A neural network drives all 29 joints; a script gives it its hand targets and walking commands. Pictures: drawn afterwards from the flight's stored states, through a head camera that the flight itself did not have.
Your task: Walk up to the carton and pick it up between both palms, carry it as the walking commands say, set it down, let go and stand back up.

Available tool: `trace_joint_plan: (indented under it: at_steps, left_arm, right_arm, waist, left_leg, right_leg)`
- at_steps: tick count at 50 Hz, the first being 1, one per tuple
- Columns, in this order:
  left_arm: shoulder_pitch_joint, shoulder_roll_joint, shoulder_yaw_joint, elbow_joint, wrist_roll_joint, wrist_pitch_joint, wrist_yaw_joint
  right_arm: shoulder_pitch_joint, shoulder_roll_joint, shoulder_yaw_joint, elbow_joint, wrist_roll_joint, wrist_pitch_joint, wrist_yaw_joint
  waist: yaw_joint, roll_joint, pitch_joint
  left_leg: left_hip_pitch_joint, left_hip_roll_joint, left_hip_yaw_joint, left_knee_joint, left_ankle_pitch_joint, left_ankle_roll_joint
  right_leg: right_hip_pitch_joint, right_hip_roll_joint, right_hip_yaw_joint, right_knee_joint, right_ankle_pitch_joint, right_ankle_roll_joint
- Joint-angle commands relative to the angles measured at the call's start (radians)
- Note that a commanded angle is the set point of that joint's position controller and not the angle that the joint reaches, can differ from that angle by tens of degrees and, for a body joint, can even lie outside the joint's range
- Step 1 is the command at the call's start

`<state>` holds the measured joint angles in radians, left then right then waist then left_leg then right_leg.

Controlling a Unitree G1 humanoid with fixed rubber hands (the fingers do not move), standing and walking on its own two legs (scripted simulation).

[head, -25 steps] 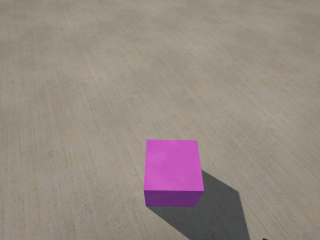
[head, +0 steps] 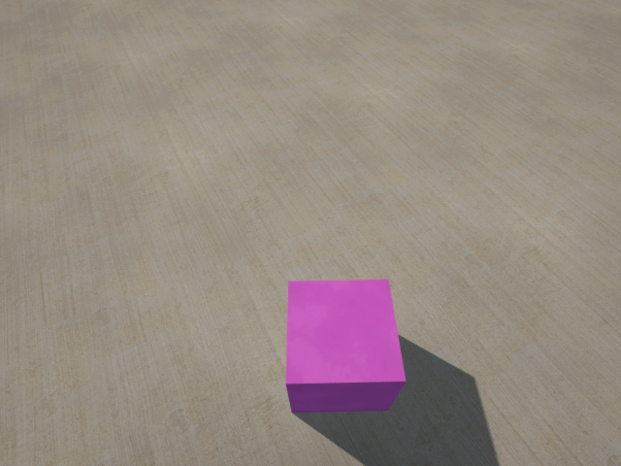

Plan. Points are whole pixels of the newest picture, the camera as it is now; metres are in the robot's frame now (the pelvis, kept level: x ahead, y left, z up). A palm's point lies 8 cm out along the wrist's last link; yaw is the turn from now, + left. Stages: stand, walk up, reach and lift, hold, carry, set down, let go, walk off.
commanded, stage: walk up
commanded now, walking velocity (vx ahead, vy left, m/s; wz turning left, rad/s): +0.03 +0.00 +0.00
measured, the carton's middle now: (339, 347) +0.50 -0.05 -0.62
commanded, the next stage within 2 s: none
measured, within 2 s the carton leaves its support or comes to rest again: neither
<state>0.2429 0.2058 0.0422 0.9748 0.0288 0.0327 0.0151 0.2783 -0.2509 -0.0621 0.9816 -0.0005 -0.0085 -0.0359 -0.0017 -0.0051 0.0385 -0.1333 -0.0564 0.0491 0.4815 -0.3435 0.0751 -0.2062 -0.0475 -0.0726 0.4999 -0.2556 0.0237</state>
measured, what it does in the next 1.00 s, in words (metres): steps on the spot: right foot, then left foot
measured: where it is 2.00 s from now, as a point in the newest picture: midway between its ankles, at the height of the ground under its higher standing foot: outside the picture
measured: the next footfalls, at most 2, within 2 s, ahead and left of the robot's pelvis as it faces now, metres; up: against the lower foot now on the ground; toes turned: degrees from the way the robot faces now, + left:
right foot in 0.58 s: +0.08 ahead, -0.21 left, +0.00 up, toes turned -5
left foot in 0.90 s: +0.23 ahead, +0.10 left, +0.00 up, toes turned +3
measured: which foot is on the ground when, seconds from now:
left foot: down 0.00-0.56, up 0.58-0.88, down 0.90-1.00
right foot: down 0.00-0.28, up 0.30-0.56, down 0.58-0.90, up 0.92-1.00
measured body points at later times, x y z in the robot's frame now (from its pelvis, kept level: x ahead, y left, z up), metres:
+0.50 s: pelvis +0.03 -0.04 +0.01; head +0.05 -0.02 +0.46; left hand +0.09 +0.20 -0.15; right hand +0.00 -0.32 -0.12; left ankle -0.05 +0.07 -0.74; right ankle +0.03 -0.20 -0.70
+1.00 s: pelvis +0.10 +0.01 -0.01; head +0.15 +0.04 +0.44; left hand +0.14 +0.25 -0.18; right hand +0.18 -0.27 -0.13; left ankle +0.19 +0.09 -0.74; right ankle +0.03 -0.18 -0.68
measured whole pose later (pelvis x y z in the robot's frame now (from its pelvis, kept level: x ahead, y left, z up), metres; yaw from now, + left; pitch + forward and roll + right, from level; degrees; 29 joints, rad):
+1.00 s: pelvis +0.10 +0.01 -0.01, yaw +1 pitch +0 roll -5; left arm 0.21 0.22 0.03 0.98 0.03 0.05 0.01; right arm 0.15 -0.26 -0.06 0.98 0.00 0.01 -0.01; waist 0.01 0.01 0.13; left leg -0.43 0.05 0.02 0.61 -0.19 0.05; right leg -0.32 -0.06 -0.04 0.96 -0.57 0.09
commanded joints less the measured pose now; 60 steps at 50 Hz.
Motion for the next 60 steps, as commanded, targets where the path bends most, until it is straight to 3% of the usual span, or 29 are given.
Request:
trace_joint_plan:
  at_steps: [1,10,11,12,13,14,18,22,24,25,26,27,28,29,30,31,32,33,34,36,40,41,42,43,44,47,51,54,60]
  left_arm:
    - [0.021,0.071,-0.019,0.017,-0.014,-0.014,0.015]
    - [0.061,0.073,-0.025,0.022,-0.024,-0.031,0.011]
    - [0.075,0.111,0.000,0.023,0.001,-0.022,0.012]
    - [0.025,0.160,0.030,0.017,0.002,-0.001,-0.006]
    - [-0.051,0.144,0.031,-0.024,0.004,0.007,-0.024]
    - [-0.070,0.141,0.033,-0.043,0.001,0.003,-0.029]
    - [-0.063,0.089,0.006,-0.046,-0.004,-0.034,-0.031]
    - [-0.053,0.029,-0.013,-0.066,0.007,-0.069,-0.037]
    - [0.041,0.055,-0.003,-0.029,0.003,-0.075,-0.022]
    - [0.161,0.098,0.013,0.006,0.004,-0.079,-0.016]
    - [0.308,0.188,0.043,0.048,0.012,-0.081,-0.003]
    - [0.378,0.250,0.038,0.077,0.013,-0.079,0.008]
    - [0.330,0.235,0.025,0.070,-0.001,-0.080,0.010]
    - [0.273,0.210,0.019,0.060,-0.006,-0.081,0.011]
    - [0.188,0.145,0.003,0.033,0.002,-0.086,0.016]
    - [0.190,0.174,0.021,0.015,-0.005,-0.089,0.015]
    - [0.138,0.151,0.019,0.001,-0.006,-0.087,0.019]
    - [0.141,0.124,0.017,0.012,0.003,-0.088,0.008]
    - [0.108,0.110,0.011,0.014,0.010,-0.087,0.009]
    - [0.071,0.157,0.016,0.006,0.009,-0.078,0.015]
    - [-0.030,0.213,0.037,-0.027,0.006,-0.043,0.009]
    - [-0.050,0.234,0.044,-0.052,-0.001,-0.034,0.013]
    - [-0.024,0.185,0.046,-0.044,-0.011,-0.025,0.012]
    - [0.010,0.123,0.029,-0.073,-0.017,-0.018,0.009]
    - [0.063,0.110,0.021,-0.057,-0.024,0.008,0.018]
    - [0.071,0.120,0.028,-0.027,-0.019,0.041,0.012]
    - [0.092,0.095,0.022,0.024,-0.001,0.055,0.011]
    - [0.071,0.094,0.025,0.039,0.001,0.076,0.012]
    - [0.093,0.088,0.014,0.031,0.004,0.074,0.000]
  right_arm:
    - [0.015,-0.023,0.023,-0.021,-0.008,0.015,0.017]
    - [0.021,-0.039,0.031,-0.023,-0.007,0.000,0.011]
    - [0.060,-0.076,0.012,-0.027,-0.010,0.002,0.009]
    - [0.208,-0.158,-0.030,-0.006,-0.031,0.009,0.005]
    - [0.244,-0.219,-0.046,0.011,-0.037,0.016,0.003]
    - [0.200,-0.234,-0.048,0.003,-0.034,0.014,0.003]
    - [0.128,-0.152,-0.018,-0.017,-0.024,-0.022,0.004]
    - [0.142,-0.116,-0.002,0.011,-0.027,-0.027,0.021]
    - [0.127,-0.109,-0.006,0.001,-0.022,-0.027,0.017]
    - [0.085,-0.097,0.001,-0.021,-0.014,-0.032,0.014]
    - [0.034,-0.070,0.007,-0.071,-0.005,-0.042,0.015]
    - [-0.063,-0.068,0.000,-0.109,-0.004,-0.035,0.021]
    - [-0.091,-0.053,-0.012,-0.121,-0.010,-0.026,0.026]
    - [-0.084,-0.053,-0.018,-0.129,-0.016,-0.021,0.030]
    - [0.003,-0.031,-0.007,-0.081,0.000,-0.012,0.022]
    - [0.012,-0.047,-0.024,-0.095,-0.019,0.002,0.034]
    - [-0.007,-0.062,-0.021,-0.083,-0.011,0.019,0.041]
    - [0.009,-0.025,-0.010,-0.074,-0.014,0.014,0.051]
    - [-0.046,-0.017,-0.004,-0.063,-0.014,0.019,0.052]
    - [-0.067,-0.045,-0.005,-0.068,-0.006,0.048,0.049]
    - [-0.040,-0.075,0.006,-0.047,-0.008,0.065,0.055]
    - [-0.002,-0.093,-0.003,-0.050,-0.003,0.060,0.050]
    - [0.015,-0.126,-0.006,-0.037,-0.004,0.028,0.037]
    - [0.042,-0.206,-0.028,-0.037,-0.013,0.014,0.029]
    - [0.060,-0.220,-0.026,-0.048,-0.010,0.002,0.021]
    - [-0.081,-0.170,-0.013,-0.064,-0.012,0.007,0.012]
    - [-0.113,-0.136,-0.007,-0.077,-0.017,0.014,0.006]
    - [-0.147,-0.128,-0.012,-0.083,-0.019,0.024,0.010]
    - [-0.178,-0.133,-0.016,-0.079,-0.031,0.040,0.014]
  waist:
    - [0.010,-0.100,0.052]
    - [0.020,-0.035,0.034]
    - [-0.010,-0.049,0.001]
    - [-0.065,-0.095,-0.007]
    - [-0.094,0.062,0.098]
    - [-0.089,0.158,0.129]
    - [-0.066,0.063,0.132]
    - [-0.049,0.249,0.021]
    - [0.007,0.194,-0.047]
    - [0.067,0.146,-0.093]
    - [0.125,-0.116,-0.190]
    - [0.145,-0.226,-0.124]
    - [0.113,-0.142,-0.054]
    - [0.086,-0.086,0.022]
    - [0.043,-0.095,0.091]
    - [0.051,-0.047,0.070]
    - [0.032,-0.084,0.104]
    - [0.039,-0.193,0.062]
    - [0.042,-0.211,0.078]
    - [0.003,-0.183,0.100]
    - [-0.032,-0.269,0.013]
    - [-0.073,-0.242,0.039]
    - [-0.071,-0.128,-0.004]
    - [-0.071,0.229,-0.091]
    - [-0.050,0.319,-0.144]
    - [-0.028,0.173,-0.138]
    - [-0.005,0.150,-0.208]
    - [-0.003,0.101,-0.133]
    - [0.032,0.180,-0.049]
  left_leg:
    - [-0.106,0.129,-0.117,-0.119,0.164,-0.027]
    - [-0.074,0.165,-0.127,-0.153,0.239,-0.043]
    - [-0.087,0.186,-0.118,-0.112,0.100,-0.043]
    - [0.022,0.331,-0.363,-0.227,-0.335,0.031]
    - [0.031,0.472,-0.542,-0.361,-0.504,0.087]
    - [-0.012,0.532,-0.588,-0.428,-0.471,0.130]
    - [0.037,0.415,-0.385,-0.359,-0.137,0.062]
    - [0.048,0.211,-0.070,-0.163,0.302,-0.001]
    - [-0.016,0.168,-0.011,-0.017,0.417,-0.033]
    - [-0.154,0.144,-0.001,0.116,0.374,-0.062]
    - [-0.366,0.081,0.029,0.344,0.059,-0.093]
    - [-0.532,0.062,-0.023,0.541,-0.274,-0.084]
    - [-0.544,0.101,-0.101,0.657,-0.245,-0.061]
    - [-0.547,0.117,-0.121,0.680,-0.180,-0.060]
    - [-0.475,0.136,-0.112,0.615,-0.206,-0.086]
    - [-0.486,0.134,-0.100,0.630,-0.112,-0.099]
    - [-0.465,0.143,-0.105,0.603,-0.124,-0.107]
    - [-0.417,0.147,-0.069,0.475,-0.089,-0.101]
    - [-0.366,0.132,-0.055,0.396,-0.041,-0.103]
    - [-0.276,0.122,-0.063,0.353,0.006,-0.119]
    - [-0.117,0.092,0.014,0.193,0.118,-0.124]
    - [-0.103,0.105,-0.021,0.079,0.182,-0.125]
    - [-0.048,0.180,-0.062,0.024,0.550,-0.114]
    - [0.009,0.379,-0.298,-0.047,1.108,-0.015]
    - [0.014,0.466,-0.397,-0.077,1.218,0.027]
    - [-0.073,0.400,-0.298,-0.087,0.837,0.075]
    - [-0.059,0.363,-0.273,-0.108,0.646,0.052]
    - [-0.140,0.369,-0.276,-0.194,0.308,0.062]
    - [-0.244,0.304,-0.229,-0.312,-0.103,-0.004]
  right_leg:
    - [0.071,-0.127,0.120,-0.129,0.212,-0.081]
    - [0.073,-0.091,0.119,-0.122,0.218,-0.064]
    - [0.052,-0.092,0.088,-0.072,0.076,-0.065]
    - [-0.162,-0.041,0.104,0.024,-0.335,-0.034]
    - [-0.317,0.018,0.033,0.218,-0.307,0.000]
    - [-0.339,0.013,0.057,0.395,-0.258,-0.003]
    - [-0.351,-0.025,0.084,0.275,-0.139,-0.012]
    - [-0.077,0.051,-0.080,0.009,-0.094,0.008]
    - [0.135,0.031,-0.100,-0.122,0.076,-0.006]
    - [0.321,-0.062,0.000,-0.127,0.145,-0.039]
    - [0.503,-0.279,0.282,-0.167,0.293,-0.119]
    - [0.502,-0.444,0.484,-0.229,0.376,-0.205]
    - [0.387,-0.445,0.477,-0.228,0.419,-0.239]
    - [0.312,-0.411,0.409,-0.221,0.506,-0.205]
    - [0.198,-0.402,0.302,-0.175,0.856,-0.197]
    - [0.177,-0.410,0.325,-0.207,0.625,-0.200]
    - [0.159,-0.380,0.211,-0.183,0.769,-0.177]
    - [0.131,-0.315,0.149,-0.222,0.521,-0.143]
    - [0.077,-0.283,0.115,-0.217,0.518,-0.120]
    - [-0.014,-0.301,0.102,-0.161,0.847,-0.114]
    - [-0.071,-0.281,0.059,-0.106,0.534,-0.074]
    - [-0.065,-0.264,0.068,-0.025,0.594,-0.073]
    - [-0.040,-0.143,-0.025,0.121,0.400,-0.017]
    - [-0.146,0.026,-0.043,0.395,-0.188,0.027]
    - [-0.156,0.058,0.091,0.555,-0.470,0.013]
    - [-0.168,0.008,0.145,0.706,-0.363,0.020]
    - [-0.193,0.022,0.095,0.765,-0.216,0.026]
    - [-0.207,0.006,0.103,0.756,-0.169,0.025]
    - [-0.098,0.004,0.051,0.457,-0.140,0.015]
